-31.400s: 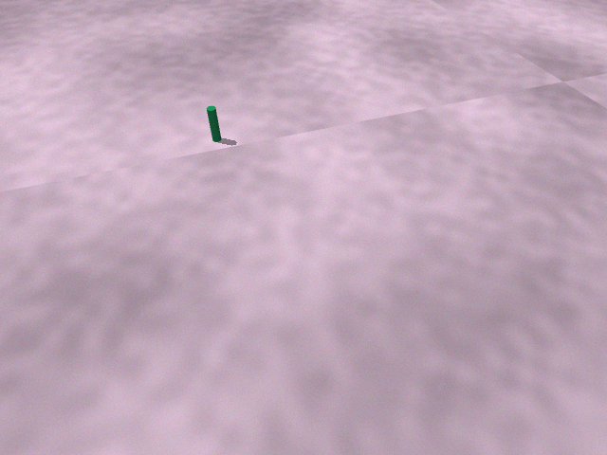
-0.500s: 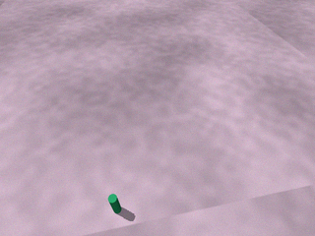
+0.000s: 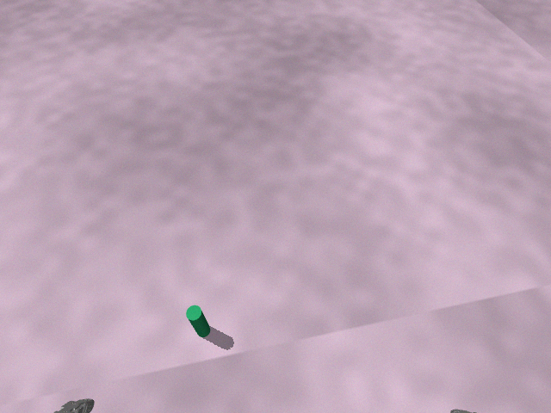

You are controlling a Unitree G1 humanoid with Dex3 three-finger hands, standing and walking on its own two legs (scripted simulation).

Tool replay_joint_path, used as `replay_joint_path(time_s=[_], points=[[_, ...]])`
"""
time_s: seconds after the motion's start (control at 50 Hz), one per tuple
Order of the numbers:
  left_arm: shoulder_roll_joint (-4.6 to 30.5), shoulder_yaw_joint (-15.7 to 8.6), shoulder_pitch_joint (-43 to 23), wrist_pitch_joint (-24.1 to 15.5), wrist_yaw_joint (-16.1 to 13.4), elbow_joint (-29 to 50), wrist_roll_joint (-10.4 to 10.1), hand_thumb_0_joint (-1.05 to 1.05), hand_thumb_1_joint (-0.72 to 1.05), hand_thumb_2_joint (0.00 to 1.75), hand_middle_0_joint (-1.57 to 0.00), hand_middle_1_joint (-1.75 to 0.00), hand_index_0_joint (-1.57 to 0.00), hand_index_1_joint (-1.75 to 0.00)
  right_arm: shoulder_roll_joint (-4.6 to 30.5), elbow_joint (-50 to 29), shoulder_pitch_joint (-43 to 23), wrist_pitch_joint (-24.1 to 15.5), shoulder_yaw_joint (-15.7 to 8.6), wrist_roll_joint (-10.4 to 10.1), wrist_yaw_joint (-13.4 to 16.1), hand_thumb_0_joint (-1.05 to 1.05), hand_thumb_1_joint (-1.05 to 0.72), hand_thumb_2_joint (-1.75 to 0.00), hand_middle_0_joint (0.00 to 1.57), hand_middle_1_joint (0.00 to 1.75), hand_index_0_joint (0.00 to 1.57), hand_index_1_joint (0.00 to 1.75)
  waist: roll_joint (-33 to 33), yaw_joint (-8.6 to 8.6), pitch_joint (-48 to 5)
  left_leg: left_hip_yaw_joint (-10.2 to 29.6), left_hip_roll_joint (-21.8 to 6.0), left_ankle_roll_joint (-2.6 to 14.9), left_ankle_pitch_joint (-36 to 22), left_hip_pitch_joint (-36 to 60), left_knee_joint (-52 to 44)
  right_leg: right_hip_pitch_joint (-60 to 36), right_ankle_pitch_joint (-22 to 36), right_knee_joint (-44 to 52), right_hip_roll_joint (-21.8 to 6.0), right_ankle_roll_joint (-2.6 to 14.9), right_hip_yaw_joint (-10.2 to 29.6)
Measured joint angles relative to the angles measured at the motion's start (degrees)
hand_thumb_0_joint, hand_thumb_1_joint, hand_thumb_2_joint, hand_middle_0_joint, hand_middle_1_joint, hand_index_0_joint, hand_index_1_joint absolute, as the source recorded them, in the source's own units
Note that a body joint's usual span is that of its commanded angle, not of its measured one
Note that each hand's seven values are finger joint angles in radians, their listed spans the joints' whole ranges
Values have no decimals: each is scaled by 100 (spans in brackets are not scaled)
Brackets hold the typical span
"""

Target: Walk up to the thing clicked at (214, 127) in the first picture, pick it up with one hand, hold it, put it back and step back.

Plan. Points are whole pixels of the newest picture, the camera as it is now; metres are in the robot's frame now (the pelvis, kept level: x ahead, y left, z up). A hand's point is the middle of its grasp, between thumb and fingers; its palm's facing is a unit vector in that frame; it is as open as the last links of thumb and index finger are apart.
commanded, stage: step back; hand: left
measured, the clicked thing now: (199, 322) +0.43 +0.25 -0.68
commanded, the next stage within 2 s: none
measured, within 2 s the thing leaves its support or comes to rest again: neither
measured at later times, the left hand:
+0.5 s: hand out of the picture +0.06 +0.30 -0.17, palm faces -0.10 -0.94 -0.34, open 7.4 cm
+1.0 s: hand out of the picture -0.03 +0.32 -0.16, palm faces -0.05 -0.93 -0.37, open 7.4 cm
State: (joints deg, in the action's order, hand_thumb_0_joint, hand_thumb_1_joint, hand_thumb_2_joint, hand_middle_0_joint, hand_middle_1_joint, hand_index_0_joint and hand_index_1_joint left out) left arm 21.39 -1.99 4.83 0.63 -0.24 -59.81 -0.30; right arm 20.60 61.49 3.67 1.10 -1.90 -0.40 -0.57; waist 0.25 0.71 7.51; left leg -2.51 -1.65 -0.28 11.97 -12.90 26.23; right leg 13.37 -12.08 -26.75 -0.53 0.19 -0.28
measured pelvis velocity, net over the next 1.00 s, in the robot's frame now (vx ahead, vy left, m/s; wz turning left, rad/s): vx -0.19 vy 0.07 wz -0.02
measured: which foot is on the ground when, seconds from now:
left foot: down 0.00-0.04, up 0.06-0.22, down 0.24-0.68, up 0.70-0.98, down 1.00-1.00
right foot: down 0.00-0.26, up 0.28-0.62, down 0.64-1.00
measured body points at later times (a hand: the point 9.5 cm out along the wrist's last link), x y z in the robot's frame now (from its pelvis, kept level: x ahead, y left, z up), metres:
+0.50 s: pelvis -0.08 +0.06 -0.01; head +0.00 +0.08 +0.43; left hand +0.07 +0.35 -0.14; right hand -0.03 -0.25 -0.12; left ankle -0.08 +0.13 -0.74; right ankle -0.07 -0.07 -0.69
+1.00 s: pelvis -0.19 +0.07 -0.02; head -0.12 +0.08 +0.42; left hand -0.03 +0.37 -0.13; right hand -0.09 -0.26 -0.13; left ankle -0.19 +0.19 -0.74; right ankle -0.10 -0.05 -0.74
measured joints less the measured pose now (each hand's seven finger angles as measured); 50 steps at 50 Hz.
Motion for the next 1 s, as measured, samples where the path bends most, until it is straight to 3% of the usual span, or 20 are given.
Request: replay_joint_path(time_s=[0.06, 0.12, 0.16, 0.2, 0.24, 0.26, 0.3, 0.36, 0.42, 0.48, 0.6, 0.64, 0.68, 0.7, 0.76, 0.84, 0.94, 1.0], points=[[38, -14, -54, 47, 2, 205, 46, 0, 91, 90, -20, -30, -21, -30, 140, -159, -44, 84, -63, 2, -2, 1, -90, -90, 21, 30, 21, 30, 56, 6, 144, 94, 1, 77, 167, -356, 552, 236, -45, -262, 25, 17, -19], [57, -33, -82, 86, -2, 409, 143, 0, 91, 90, -20, -30, -21, -30, 236, -319, -25, 173, -134, 32, -14, 1, -90, -90, 21, 30, 21, 30, -36, -39, 232, 244, 296, 164, 1230, -660, 1690, 466, -65, -499, -76, 2, 102], [91, -40, -118, 123, -12, 528, 190, 0, 91, 90, -20, -30, -21, -30, 251, -425, 70, 179, -159, 16, -35, 1, -91, -90, 21, 30, 20, 30, -128, -24, 221, 288, 435, 215, 1584, -708, 2145, 617, -49, -589, -162, -17, 142], [138, -41, -185, 162, -32, 645, 213, 0, 90, 90, -20, -30, -21, -30, 244, -504, 209, 153, -163, 6, -42, 1, -91, -90, 21, 30, 20, 30, -204, 1, 179, 280, 434, 219, 1470, -547, 2017, 789, -41, -699, -217, -89, 147], [174, -31, -252, 209, -42, 782, 186, 0, 90, 90, -20, -30, -21, -30, 258, -554, 367, 100, -163, 54, -30, 0, -91, -90, 21, 30, 20, 30, -202, 49, 123, 287, 339, 209, 1013, -181, 1213, 1010, -102, -939, -221, -181, 108], [217, -39, -328, 237, -47, 835, 155, 0, 90, 90, -20, -30, -21, -30, 203, -541, 393, 75, -187, 111, 1, 0, -91, -90, 21, 30, 20, 30, -313, 47, 180, 253, 415, 252, 1182, -128, 1114, 1131, -152, -1144, -268, -103, 196], [261, -77, -432, 289, -96, 905, 117, 0, 91, 90, -20, -30, -21, -30, 55, -532, 436, 57, -169, 195, 31, 0, -91, -90, 21, 30, 20, 30, -497, -26, 357, 120, 485, 320, 1154, -93, 1154, 1297, -1000, -1742, -35, 58, 670], [189, -66, -383, 331, -149, 911, 123, 0, 91, 90, -20, -30, -20, -29, -82, -611, 599, 52, -122, 216, 71, 1, -90, -90, 21, 30, 21, 30, -421, 119, 368, 193, 399, 362, 941, -71, 977, 1449, -1649, -2637, 511, 130, 926], [95, -26, -282, 339, -121, 967, 86, 0, 91, 90, -20, -30, -20, -29, -136, -660, 698, 65, -106, 210, 163, 1, -90, -90, 21, 30, 21, 30, -353, 136, 329, 158, 391, 384, 693, -25, 651, 1500, -1367, -3157, 721, 157, 964], [25, -32, -119, 299, -93, 1038, 110, 0, 91, 90, -20, -30, -21, -30, -137, -753, 667, 57, -128, 167, 220, 1, -90, -90, 21, 30, 21, 30, -282, 103, 365, 40, 404, 434, 594, -21, 564, 1309, -1230, -3059, 686, 79, 859], [28, -107, 130, 276, -40, 1048, 159, 0, 91, 90, -20, -30, -21, -30, -104, -1006, 519, 7, -134, 122, 212, 1, -90, -90, 21, 30, 21, 30, -192, 59, 378, -214, 441, 461, 669, -247, 917, 554, -1131, -1720, 360, 78, 567], [-2, -139, 183, 237, -35, 1021, 182, 1, 91, 90, -20, -30, -21, -30, -49, -1026, 450, 27, -133, 101, 193, 1, -90, -90, 21, 30, 21, 30, -79, 28, 366, -267, 385, 438, 755, -358, 1153, 260, -784, -1131, 326, 122, 456], [-125, -136, 198, 192, -28, 981, 211, 1, 91, 90, -20, -30, -21, -30, 36, -978, 350, 75, -146, 51, 186, 1, -90, -90, 21, 30, 21, 30, 265, 82, 409, -107, 184, 389, 777, -418, 1330, 127, -614, -911, 511, 143, 294], [-131, -123, 235, 178, -7, 1014, 207, 1, 91, 90, -20, -30, -21, -30, 33, -966, 337, 96, -140, 24, 185, 1, -90, -90, 21, 30, 21, 30, 310, 78, 357, 39, 212, 314, 705, -509, 1481, 149, -581, -887, 529, 169, 258], [-37, -143, 279, 168, 0, 1166, 199, 1, 91, 90, -20, -30, -21, -30, -67, -972, 300, 143, -89, 13, 175, 1, -90, -90, 21, 30, 21, 30, 11, -97, 274, 420, 597, 100, 1786, -831, 2744, 291, -500, -935, 337, 247, 415], [-75, -160, 201, 178, -46, 1366, 185, 1, 91, 90, -20, -30, -21, -30, 36, -1058, 355, 86, -30, -3, 160, 1, -90, -90, 21, 30, 21, 30, -131, -192, 193, 848, 750, 0, 1927, -958, 3540, 448, -184, -673, 169, 218, 445], [-112, -110, 121, 214, -23, 1641, 230, 0, 90, 90, -20, -30, -21, -30, 246, -1147, 386, 21, -48, 20, 214, 1, -90, -90, 21, 30, 21, 30, -55, -144, 229, 718, 414, -91, 1734, -497, 2293, 750, 47, -696, 148, 91, 310], [-15, -100, 48, 291, 21, 1732, 197, 0, 90, 90, -20, -30, -21, -30, 224, -1122, 423, -36, -107, 88, 217, 1, -90, -90, 21, 30, 21, 30, -174, -87, 326, 479, 343, -9, 907, -85, 1080, 979, -12, -1084, 65, -9, 223]])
